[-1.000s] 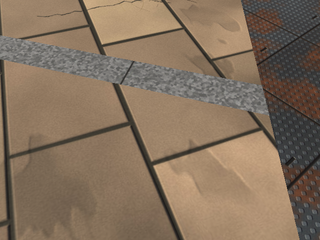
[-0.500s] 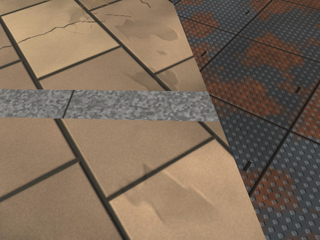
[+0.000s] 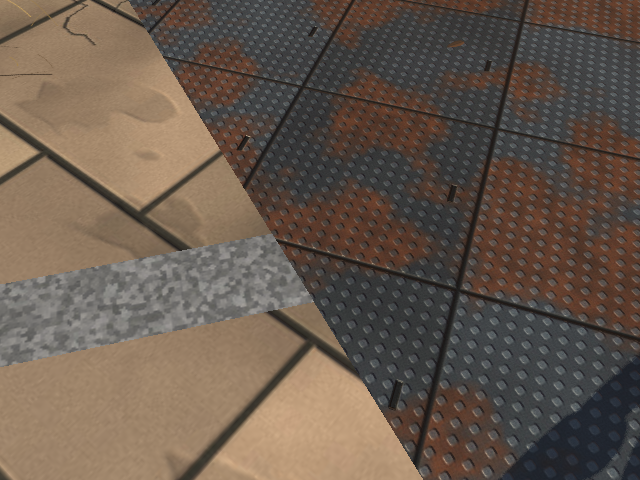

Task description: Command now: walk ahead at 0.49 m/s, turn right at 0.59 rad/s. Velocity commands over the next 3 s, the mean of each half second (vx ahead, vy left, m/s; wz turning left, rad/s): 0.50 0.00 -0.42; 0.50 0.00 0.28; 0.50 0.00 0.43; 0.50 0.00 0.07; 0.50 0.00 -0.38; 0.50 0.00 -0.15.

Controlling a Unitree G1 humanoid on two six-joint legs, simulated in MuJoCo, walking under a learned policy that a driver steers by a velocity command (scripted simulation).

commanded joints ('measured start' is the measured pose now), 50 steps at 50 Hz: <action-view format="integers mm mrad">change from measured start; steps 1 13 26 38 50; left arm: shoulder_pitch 36 -297 -60 29 -52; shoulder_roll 26 11 80 128 132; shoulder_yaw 11 -13 20 34 7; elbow -78 -244 -169 -46 -127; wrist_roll -4 6 33 36 -5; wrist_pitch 6 -6 -37 -59 -96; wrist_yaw -5 -57 -46 -5 -21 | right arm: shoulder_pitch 16 149 106 -138 270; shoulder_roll -84 -192 -119 -45 -217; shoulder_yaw -23 -46 -14 1 -73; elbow -25 45 5 -79 -98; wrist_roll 1 28 31 26 21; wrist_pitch -17 20 21 47 49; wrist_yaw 4 0 7 31 31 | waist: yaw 6 -88 -17 63 -142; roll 108 73 -33 -10 153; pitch -38 48 -122 52 -355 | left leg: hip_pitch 139 282 -321 -426 694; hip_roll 283 304 200 123 345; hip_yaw -246 24 -127 -107 -797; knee -259 -247 781 277 -90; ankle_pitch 35 173 -138 281 -151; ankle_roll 166 137 -10 -13 353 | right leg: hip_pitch -169 -211 360 433 -368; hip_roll -118 -84 -217 -214 19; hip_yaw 31 -84 181 -151 49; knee -2 -534 -993 -1102 234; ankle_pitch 62 324 406 432 -166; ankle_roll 4 -7 -214 -129 32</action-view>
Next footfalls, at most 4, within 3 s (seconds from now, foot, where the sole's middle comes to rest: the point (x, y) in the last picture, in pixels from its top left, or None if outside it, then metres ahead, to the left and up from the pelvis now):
0.38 right None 0.34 -0.19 -0.77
0.94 left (340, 378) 0.69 -0.01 -0.77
1.42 right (403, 272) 0.99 -0.18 -0.77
1.94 left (285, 212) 1.19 0.13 -0.77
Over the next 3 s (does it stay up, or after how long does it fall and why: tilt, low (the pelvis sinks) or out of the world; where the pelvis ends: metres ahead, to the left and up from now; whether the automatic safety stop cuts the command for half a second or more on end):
stays up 1.64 0.04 -0.01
